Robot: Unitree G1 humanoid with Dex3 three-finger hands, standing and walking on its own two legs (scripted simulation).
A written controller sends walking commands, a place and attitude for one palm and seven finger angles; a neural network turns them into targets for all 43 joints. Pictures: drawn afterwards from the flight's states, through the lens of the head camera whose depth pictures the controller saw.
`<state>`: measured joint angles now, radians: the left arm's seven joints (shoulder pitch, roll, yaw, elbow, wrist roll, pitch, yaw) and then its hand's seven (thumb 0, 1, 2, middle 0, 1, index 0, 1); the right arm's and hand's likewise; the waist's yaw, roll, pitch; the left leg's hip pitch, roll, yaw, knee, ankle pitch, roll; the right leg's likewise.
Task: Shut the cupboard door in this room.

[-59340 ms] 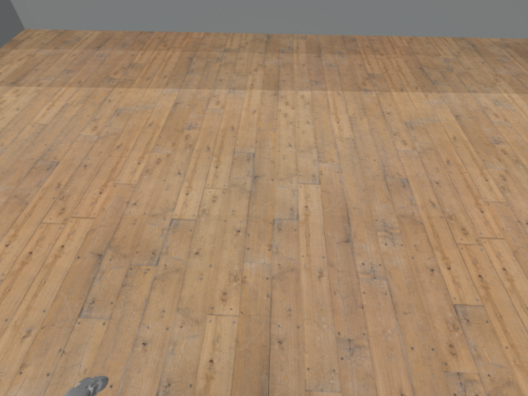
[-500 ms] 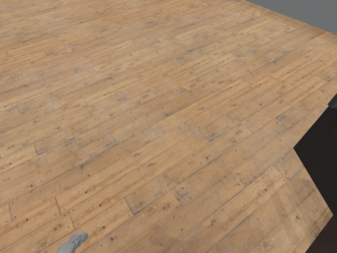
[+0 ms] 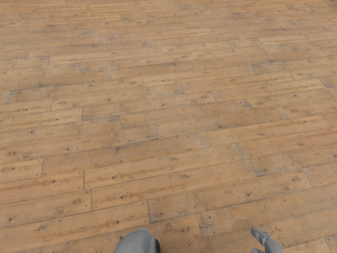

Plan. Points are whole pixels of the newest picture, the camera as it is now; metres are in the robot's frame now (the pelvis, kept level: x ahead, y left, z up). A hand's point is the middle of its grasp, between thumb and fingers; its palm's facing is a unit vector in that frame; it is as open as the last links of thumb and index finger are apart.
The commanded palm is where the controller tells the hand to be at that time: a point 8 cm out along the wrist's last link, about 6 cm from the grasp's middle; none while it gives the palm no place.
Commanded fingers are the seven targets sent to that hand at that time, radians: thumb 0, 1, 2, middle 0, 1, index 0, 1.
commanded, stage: walk to a spot facing it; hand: left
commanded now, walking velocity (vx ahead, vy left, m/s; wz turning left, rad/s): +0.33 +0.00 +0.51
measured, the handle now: out of the picture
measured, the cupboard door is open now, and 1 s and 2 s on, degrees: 59 59 59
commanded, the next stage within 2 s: turn to face it in 0.20 s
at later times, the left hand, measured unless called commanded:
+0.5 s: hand (118, 167) +0.34 +0.18 -0.13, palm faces +0.08 -0.98 -0.21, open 7.4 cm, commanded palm none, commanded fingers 0.00 0.90 0.90 -0.20 -0.30 -0.20 -0.30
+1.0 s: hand (116, 172) +0.33 +0.18 -0.14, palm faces +0.00 -0.98 -0.21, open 7.3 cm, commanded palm none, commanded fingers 0.00 0.90 0.90 -0.20 -0.30 -0.20 -0.30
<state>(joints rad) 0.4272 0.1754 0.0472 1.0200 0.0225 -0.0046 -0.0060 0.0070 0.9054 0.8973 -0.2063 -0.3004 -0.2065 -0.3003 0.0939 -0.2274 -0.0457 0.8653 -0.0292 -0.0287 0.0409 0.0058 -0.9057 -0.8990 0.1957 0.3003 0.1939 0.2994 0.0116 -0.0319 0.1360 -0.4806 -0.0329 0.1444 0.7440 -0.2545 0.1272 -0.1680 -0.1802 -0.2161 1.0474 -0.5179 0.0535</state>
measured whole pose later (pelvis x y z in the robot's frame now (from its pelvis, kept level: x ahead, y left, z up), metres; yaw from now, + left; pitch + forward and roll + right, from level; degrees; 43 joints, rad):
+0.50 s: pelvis +0.22 -0.02 +0.02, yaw +6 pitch +0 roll +1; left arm 0.10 0.19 0.03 0.88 0.03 0.00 0.00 0.00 0.91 0.90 -0.20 -0.30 -0.20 -0.30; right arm 0.40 -0.16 -0.03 1.04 -0.03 -0.04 -0.04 0.00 -0.90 -0.90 0.20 0.30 0.20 0.30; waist -0.04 -0.01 0.07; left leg 0.04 -0.09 -0.02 0.42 -0.44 0.07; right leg -0.47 -0.02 -0.06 0.64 -0.10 -0.01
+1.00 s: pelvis +0.29 -0.01 +0.03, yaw -7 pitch +2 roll +0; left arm 0.29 0.18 0.07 0.94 0.03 0.03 0.00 0.00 0.91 0.90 -0.21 -0.30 -0.21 -0.30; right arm 0.08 -0.19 -0.05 0.89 -0.01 0.04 -0.02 0.00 -0.90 -0.90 0.20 0.30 0.19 0.30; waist 0.07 -0.02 0.04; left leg -0.40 0.00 -0.06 0.79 -0.41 -0.05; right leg -0.33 0.11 0.13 0.44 -0.14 -0.05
